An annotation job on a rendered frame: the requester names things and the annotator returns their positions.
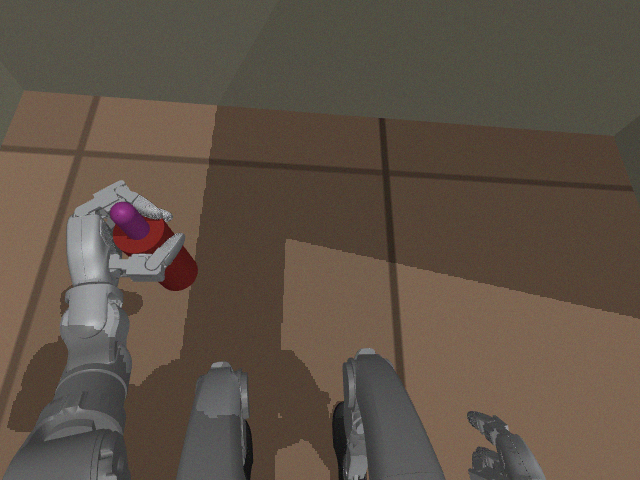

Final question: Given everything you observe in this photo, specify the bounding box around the right robot foot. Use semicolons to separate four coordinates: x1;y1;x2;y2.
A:
332;401;367;480

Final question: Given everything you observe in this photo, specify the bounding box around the right robot hand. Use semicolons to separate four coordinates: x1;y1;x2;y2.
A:
467;411;546;480

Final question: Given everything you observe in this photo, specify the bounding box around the bottle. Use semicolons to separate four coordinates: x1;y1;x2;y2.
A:
110;202;198;291

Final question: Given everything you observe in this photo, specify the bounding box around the left robot arm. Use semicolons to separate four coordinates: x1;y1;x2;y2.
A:
2;282;132;480

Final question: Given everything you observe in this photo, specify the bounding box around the left robot hand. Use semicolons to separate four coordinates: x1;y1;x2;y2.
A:
66;180;185;287

